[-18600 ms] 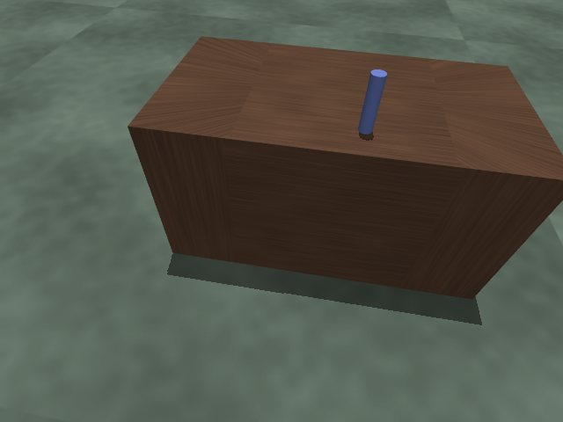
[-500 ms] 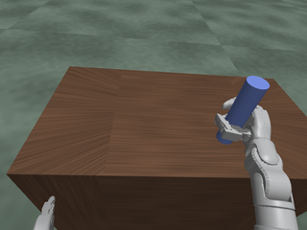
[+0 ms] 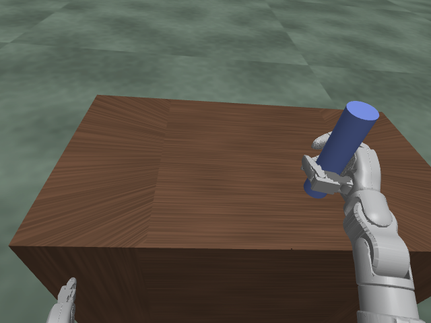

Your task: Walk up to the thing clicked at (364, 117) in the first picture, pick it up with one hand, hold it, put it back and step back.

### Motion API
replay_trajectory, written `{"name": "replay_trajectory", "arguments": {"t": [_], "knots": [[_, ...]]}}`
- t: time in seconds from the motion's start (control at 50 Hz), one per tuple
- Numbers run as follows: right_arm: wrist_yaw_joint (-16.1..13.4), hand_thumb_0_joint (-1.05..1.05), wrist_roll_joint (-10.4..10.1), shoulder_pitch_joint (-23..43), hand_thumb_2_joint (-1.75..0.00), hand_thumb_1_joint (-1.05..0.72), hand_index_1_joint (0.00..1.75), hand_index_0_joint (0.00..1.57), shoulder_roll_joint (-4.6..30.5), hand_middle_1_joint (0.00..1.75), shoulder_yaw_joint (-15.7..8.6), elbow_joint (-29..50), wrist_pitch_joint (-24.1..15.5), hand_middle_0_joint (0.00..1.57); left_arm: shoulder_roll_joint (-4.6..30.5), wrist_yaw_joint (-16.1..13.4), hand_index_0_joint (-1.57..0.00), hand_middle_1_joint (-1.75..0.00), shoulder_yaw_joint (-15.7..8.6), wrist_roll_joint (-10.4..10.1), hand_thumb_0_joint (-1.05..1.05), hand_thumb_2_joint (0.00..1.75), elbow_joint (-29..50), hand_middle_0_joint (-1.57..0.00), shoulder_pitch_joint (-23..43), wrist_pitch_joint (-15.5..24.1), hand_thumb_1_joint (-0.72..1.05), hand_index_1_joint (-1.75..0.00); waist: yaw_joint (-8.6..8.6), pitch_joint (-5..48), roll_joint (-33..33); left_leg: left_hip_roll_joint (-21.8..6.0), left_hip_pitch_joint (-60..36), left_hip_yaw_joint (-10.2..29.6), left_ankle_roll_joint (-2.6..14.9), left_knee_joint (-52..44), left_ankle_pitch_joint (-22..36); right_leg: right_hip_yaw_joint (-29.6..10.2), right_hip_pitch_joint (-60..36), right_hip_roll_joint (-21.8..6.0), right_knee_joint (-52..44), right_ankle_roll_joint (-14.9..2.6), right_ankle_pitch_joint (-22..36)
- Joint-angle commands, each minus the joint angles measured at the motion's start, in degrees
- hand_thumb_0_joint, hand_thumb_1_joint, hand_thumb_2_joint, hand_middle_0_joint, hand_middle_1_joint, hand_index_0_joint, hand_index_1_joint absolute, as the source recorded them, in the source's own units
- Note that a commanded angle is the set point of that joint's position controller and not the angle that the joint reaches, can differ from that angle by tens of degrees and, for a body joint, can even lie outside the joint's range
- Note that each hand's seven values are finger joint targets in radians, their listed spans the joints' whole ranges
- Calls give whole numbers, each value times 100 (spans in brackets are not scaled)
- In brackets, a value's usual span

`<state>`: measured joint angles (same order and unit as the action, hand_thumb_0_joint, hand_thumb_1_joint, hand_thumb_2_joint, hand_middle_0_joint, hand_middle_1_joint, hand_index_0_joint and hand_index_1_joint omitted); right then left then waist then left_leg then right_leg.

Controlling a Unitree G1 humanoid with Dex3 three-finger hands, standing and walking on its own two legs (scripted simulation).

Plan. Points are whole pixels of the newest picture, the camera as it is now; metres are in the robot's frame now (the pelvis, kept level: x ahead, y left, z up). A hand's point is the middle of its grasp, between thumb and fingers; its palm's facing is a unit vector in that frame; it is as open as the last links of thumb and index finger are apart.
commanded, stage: crouch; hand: right
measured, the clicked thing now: (335, 155) +0.33 -0.18 +0.21
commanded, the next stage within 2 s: lower in 1.18 s
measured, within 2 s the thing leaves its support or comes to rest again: neither
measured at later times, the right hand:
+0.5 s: hand (309, 174) +0.39 -0.19 +0.10, palm faces +0.19 +0.98 +0.00, open 5.9 cm
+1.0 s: hand (305, 175) +0.43 -0.21 +0.06, palm faces +0.17 +0.99 +0.00, open 5.8 cm
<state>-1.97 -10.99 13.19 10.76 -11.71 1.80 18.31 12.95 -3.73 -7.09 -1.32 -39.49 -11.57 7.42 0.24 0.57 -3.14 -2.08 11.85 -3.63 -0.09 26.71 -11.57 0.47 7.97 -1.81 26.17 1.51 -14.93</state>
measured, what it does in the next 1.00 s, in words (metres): stands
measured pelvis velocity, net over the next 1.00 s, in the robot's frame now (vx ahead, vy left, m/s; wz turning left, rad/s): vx -0.01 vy -0.01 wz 0.03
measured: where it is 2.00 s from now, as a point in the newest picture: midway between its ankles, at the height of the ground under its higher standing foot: outside the picture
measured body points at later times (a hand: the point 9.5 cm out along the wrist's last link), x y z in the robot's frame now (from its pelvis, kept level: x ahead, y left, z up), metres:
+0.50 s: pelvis -0.01 +0.00 -0.01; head +0.01 +0.00 +0.44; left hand +0.14 +0.27 -0.09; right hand +0.37 -0.24 +0.10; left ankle +0.03 +0.12 -0.74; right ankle -0.01 -0.14 -0.74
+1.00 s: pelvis -0.01 -0.01 -0.02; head +0.04 -0.02 +0.43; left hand +0.14 +0.26 -0.09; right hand +0.42 -0.26 +0.06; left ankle +0.03 +0.12 -0.74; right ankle -0.01 -0.14 -0.74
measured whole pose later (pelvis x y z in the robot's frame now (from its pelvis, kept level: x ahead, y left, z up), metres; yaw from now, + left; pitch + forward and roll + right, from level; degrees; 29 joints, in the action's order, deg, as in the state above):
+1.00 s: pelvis -0.01 -0.01 -0.02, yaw +2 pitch +8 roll +1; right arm 3.1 -7.6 33.5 19.9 -19.3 -51.5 -16.3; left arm 11.9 -3.9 -3.7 0.2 -32.1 -11.9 7.4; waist -5.7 2.6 1.1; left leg -1.5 30.6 -2.2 -0.6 36.3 -13.6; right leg 1.4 27.5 -2.6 39.1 0.9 -19.5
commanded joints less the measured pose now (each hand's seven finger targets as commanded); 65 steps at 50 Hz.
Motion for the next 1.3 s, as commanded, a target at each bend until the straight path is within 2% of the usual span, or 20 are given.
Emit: {"name": "replay_trajectory", "arguments": {"t": [0.0, 0.06, 0.14, 0.26, 0.28, 0.32, 0.46, 0.5, 0.58, 0.62, 0.66, 0.78, 0.86, 0.9, 0.92, 1.02, 1.06, 1.14, 1.2, 1.28], "knots": [[52, 0, -59, 1897, -129, -53, 142, 139, 783, 142, -283, 1136, -295, 138, 537, 11, -4, -4, 1, -28, 0, 6, 1002, -5, 864, 314, -55, -5, 33, 961, 499, 112, -406, -76, -37, -480, 577, 52, 50, 196, -404, -224, 661], [45, 0, -59, 1986, -128, -51, 141, 139, 867, 141, -377, 866, -318, 138, 505, 38, -4, -4, 54, -28, 0, 6, 792, -5, 789, 308, -55, -5, 0, 888, 399, 111, -319, -52, -37, -494, 534, 70, 94, 193, -432, -228, 575], [42, 0, -2, 2341, -129, -56, 142, 140, 1024, 142, -463, 582, -605, 139, 931, -32, -4, -4, -266, 17, 0, 6, 995, -5, 824, 425, -56, -5, -161, 1023, 730, 94, -244, -20, -84, -494, 403, 74, 67, 199, -394, -277, 384], [82, 0, 62, 2984, -127, -58, 140, 140, 1200, 140, -537, -405, -1410, 139, 645, -71, -4, -4, -92, 17, 0, 6, 969, -5, 644, 564, -56, -5, -230, 1179, 528, 80, -104, 48, -80, -312, 603, 67, 177, 173, -224, -269, 531], [109, 0, 96, 2915, -127, -57, 140, 140, 1152, 140, -488, -661, -1519, 139, 390, -40, -4, -4, 139, 32, 0, 6, 768, -5, 486, 554, -56, -5, -214, 1217, 339, 66, -80, 86, -64, -252, 721, 88, 193, 192, -167, -256, 637], [144, 0, 101, 3119, -128, -59, 141, 141, 1322, 141, -588, -1053, -1771, 140, 610, -59, -4, -4, -36, 43, 0, 6, 855, -5, 587, 571, -56, -5, -272, 1385, 338, 94, -46, 76, -52, -160, 849, 69, 224, 164, -104, -239, 770], [243, 0, 126, 3682, -131, -59, 143, 142, 1678, 143, -709, -1855, -2610, 141, 493, -61, -5, -5, 182, 72, 0, 6, 931, -5, 841, 494, -56, -5, -258, 1659, 112, 100, 12, 146, -15, -15, 726, 78, 570, 161, 40, -213, 653], [258, 0, 117, 3668, -132, -59, 144, 142, 1853, 144, -859, -2262, -2784, 141, 912, -140, -5, -4, -129, 102, 0, 7, 1081, -6, 733, 472, -57, -5, -374, 1975, 375, 125, -10, 141, -36, 33, 885, 63, 481, 149, 131, -232, 789], [325, 0, 142, 3678, -133, -59, 145, 143, 1758, 145, -763, -2901, -3063, 142, 744, -162, -5, -5, -42, 99, 0, 7, 1061, -6, 490, 376, -57, -5, -433, 1881, 280, 153, 136, 135, -24, 150, 1064, 65, 589, 146, 232, -207, 993], [362, 0, 142, 3890, -129, -56, 141, 139, 2057, 141, -934, -2930, -3215, 138, 856, -171, -5, -5, -82, 101, 0, 7, 1216, -6, 599, 369, -57, -5, -414, 2005, 337, 140, 155, 167, -35, 178, 1080, 63, 690, 142, 295, -224, 987], [407, 0, 154, 3958, -130, -57, 142, 140, 1858, 142, -813, -3217, -3348, 139, 423, -96, -5, -5, 277, 94, 0, 7, 1096, -6, 455, 341, -57, -5, -366, 1827, 121, 155, 320, 159, 2, 234, 1008, 64, 837, 125, 322, -186, 975], [511, 0, 200, 4450, -130, -59, 141, 139, 2221, 141, -947, -3461, -3730, 138, 887, -120, -5, -5, -74, 127, 0, 7, 1455, -6, 426, 340, -57, -6, -566, 2429, 94, 175, 474, 189, 0, 514, 1346, 36, 773, 106, 686, -174, 1371], [546, 0, 208, 4383, -131, -58, 142, 139, 1920, 142, -788, -4005, -3822, 138, 582, -60, -5, -5, 144, 115, 0, 7, 1449, -6, 169, 318, -57, -6, -629, 2170, 51, 215, 779, 166, 21, 543, 898, 14, 1047, 99, 721, -178, 887], [563, 0, 192, 4372, -132, -60, 143, 141, 2218, 143, -958, -4153, -3882, 140, 757, -73, -5, -5, 13, 110, 0, 7, 1368, -6, 190, 303, -57, -6, -602, 2019, 62, 191, 895, 189, 11, 563, 693, 16, 1339, 111, 741, -207, 609], [516, 0, 246, 4657, -132, -58, 143, 140, 2545, 143, -1102, -3779, -3947, 139, 850, -70, -5, -5, 1, 131, 0, 7, 1699, -6, 459, 333, -57, -6, -534, 2335, -29, 176, 766, 219, 20, 611, 726, 21, 1327, 114, 767, -200, 619], [557, 0, 265, 4435, -132, -58, 143, 140, 2070, 143, -917, -4535, -3983, 139, 652, -25, -5, -5, 52, 128, 0, 7, 1524, -6, -85, 282, -57, -6, -652, 2281, 112, 208, 955, 199, 8, 814, 945, 13, 1506, 123, 998, -201, 830], [527, 0, 314, 4950, -131, -57, 142, 139, 2532, 142, -1099, -4078, -4097, 138, 1022, -63, -5, -5, -159, 147, 0, 7, 2191, -6, 412, 328, -58, -6, -708, 2852, 15, 182, 880, 245, 2, 871, 988, 12, 1367, 113, 1095, -205, 852], [573, 0, 312, 4735, -133, -58, 144, 141, 2118, 144, -935, -4538, -4111, 139, 516, 24, -5, -5, 215, 133, 0, 7, 1893, -6, -28, 263, -57, -6, -647, 2451, -68, 226, 1225, 192, 34, 993, 835, -22, 1592, 93, 1167, -169, 848], [517, 0, 382, 5002, -132, -58, 143, 140, 2658, 143, -1172, -4318, -4169, 139, 1068, -20, -5, -5, -178, 170, 0, 7, 2341, -6, -6, 249, -57, -6, -673, 2911, -74, 226, 1116, 193, 30, 1081, 929, -29, 1474, 87, 1251, -159, 968], [535, 0, 371, 4955, -132, -63, 143, 140, 2343, 143, -1086, -4550, -4174, 139, 735, 55, -4, -5, 21, 163, 0, 8, 2341, -6, -150, 233, -58, -6, -723, 2708, -153, 246, 1423, 185, 49, 1184, 955, -41, 1569, 78, 1399, -143, 1179]]}}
